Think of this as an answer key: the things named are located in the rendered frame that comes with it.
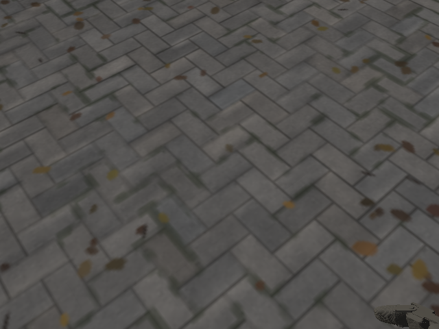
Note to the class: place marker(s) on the robot right hand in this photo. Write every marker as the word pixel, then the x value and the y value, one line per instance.
pixel 413 316

